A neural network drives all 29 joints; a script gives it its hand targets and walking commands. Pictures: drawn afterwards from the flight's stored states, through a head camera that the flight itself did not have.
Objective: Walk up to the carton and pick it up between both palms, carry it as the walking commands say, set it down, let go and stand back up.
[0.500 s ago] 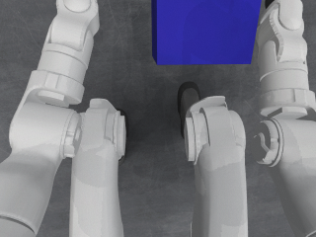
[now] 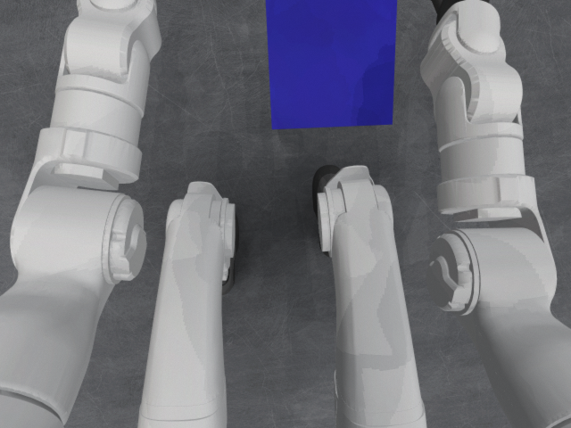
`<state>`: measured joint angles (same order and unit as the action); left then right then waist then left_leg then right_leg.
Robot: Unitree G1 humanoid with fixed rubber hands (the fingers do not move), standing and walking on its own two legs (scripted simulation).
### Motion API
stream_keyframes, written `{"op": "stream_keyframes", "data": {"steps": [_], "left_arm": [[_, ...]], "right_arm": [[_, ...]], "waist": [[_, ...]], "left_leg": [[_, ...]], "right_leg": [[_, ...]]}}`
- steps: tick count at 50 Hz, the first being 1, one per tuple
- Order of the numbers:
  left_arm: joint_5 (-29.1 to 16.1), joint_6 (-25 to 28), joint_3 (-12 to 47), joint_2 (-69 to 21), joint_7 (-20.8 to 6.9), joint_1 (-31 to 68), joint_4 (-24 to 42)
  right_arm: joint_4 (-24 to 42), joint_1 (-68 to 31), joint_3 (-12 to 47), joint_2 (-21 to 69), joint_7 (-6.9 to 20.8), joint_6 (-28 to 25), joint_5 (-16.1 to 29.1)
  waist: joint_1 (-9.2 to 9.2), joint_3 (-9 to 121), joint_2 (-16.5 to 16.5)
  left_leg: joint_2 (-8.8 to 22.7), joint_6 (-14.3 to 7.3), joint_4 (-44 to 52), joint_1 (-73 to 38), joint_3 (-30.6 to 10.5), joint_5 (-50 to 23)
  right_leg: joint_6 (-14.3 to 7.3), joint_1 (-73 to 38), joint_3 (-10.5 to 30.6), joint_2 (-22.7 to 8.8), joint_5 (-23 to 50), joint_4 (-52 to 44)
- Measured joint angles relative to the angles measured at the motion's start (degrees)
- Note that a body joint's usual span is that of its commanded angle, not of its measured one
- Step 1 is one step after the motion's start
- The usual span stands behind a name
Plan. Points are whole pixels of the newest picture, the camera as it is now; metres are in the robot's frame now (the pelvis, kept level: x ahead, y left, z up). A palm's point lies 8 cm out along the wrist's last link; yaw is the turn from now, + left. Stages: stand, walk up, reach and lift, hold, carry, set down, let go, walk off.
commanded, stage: set down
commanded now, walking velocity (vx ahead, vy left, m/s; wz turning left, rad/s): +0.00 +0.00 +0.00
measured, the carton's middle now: (318, 67) +0.49 -0.09 -0.35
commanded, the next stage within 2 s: let go in 0.60 s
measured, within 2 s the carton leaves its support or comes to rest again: neither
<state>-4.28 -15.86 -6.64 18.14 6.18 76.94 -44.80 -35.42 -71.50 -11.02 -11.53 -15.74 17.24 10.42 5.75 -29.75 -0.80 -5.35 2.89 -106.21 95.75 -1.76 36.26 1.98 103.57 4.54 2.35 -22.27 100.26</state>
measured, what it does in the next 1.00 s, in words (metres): rises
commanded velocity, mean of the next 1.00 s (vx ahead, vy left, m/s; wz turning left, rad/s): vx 0.00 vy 0.00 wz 0.00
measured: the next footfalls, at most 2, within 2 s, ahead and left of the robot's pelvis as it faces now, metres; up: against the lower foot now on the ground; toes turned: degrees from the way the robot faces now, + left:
none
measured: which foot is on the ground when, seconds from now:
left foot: down 0.00-1.00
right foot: down 0.00-1.00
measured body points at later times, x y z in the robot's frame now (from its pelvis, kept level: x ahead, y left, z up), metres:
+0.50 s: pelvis +0.03 +0.00 +0.13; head +0.35 -0.04 +0.44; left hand +0.58 +0.11 +0.02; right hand +0.51 -0.22 +0.01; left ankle +0.10 +0.13 -0.46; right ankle +0.17 -0.13 -0.46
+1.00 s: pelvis +0.09 +0.00 +0.20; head +0.34 -0.02 +0.58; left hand +0.48 +0.15 +0.07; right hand +0.43 -0.24 +0.08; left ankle +0.10 +0.13 -0.46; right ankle +0.17 -0.13 -0.46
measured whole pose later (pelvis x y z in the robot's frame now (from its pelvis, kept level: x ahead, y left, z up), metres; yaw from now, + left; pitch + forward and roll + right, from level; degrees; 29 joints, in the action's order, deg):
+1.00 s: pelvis +0.09 +0.00 +0.20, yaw -1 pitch +29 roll +3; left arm 2.4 -9.6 -9.9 6.0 5.5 29.9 -33.6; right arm -29.5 -26.1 -9.1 -7.5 -0.1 10.5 -2.2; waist 5.7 -3.3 -0.4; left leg -4.3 1.2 -54.9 60.2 -3.0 24.0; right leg 1.3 67.5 5.0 0.1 -15.1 53.5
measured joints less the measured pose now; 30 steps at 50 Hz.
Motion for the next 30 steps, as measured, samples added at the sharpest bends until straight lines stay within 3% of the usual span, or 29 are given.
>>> {"op": "stream_keyframes", "data": {"steps": [3, 10, 13, 19, 30], "left_arm": [[0.00, 0.02, -0.10, 0.00, 0.00, -0.55, 1.36], [0.00, -2.66, -0.10, -0.01, 0.62, -6.11, 11.18], [-0.01, -4.52, -0.10, -0.02, 0.69, -7.68, 11.50], [-0.01, -4.47, -0.08, -0.53, 0.09, -8.89, 6.76], [0.23, 3.40, -2.94, -3.83, -3.57, -11.56, -5.60]], "right_arm": [[1.24, 1.61, 0.01, 0.29, 0.06, -0.21, -0.09], [10.38, 8.05, 0.00, 0.28, 1.32, 1.12, -0.06], [11.62, 9.27, 0.00, -0.12, 2.40, 2.63, -0.17], [7.47, 9.61, -0.05, -0.23, 4.42, 2.76, -1.80], [-2.07, 14.69, -2.20, 2.69, 5.20, -3.72, -7.15]], "waist": [[0.00, -0.17, 0.53], [0.00, -0.33, 0.62], [0.00, -0.25, 0.67], [0.00, 3.31, 1.61], [0.00, 15.68, 2.45]], "left_leg": [[0.00, -0.53, 2.43, -1.87, -0.01, -0.34], [0.15, -1.33, 8.91, -8.72, -0.08, -1.03], [0.26, -1.48, 12.27, -13.29, -0.19, -1.45], [0.29, -1.50, 20.54, -18.75, -0.51, -4.02], [0.51, -1.50, 33.16, -20.31, -0.73, -9.22]], "right_leg": [[0.48, -2.34, 0.08, -0.21, 0.00, -2.65], [0.76, -9.70, 0.20, -0.56, 0.00, -9.02], [0.76, -14.32, 0.20, -0.69, 0.05, -12.10], [0.62, -19.96, 0.21, -1.17, 1.73, -19.64], [0.04, -21.51, 0.45, -1.63, 5.91, -31.16]]}}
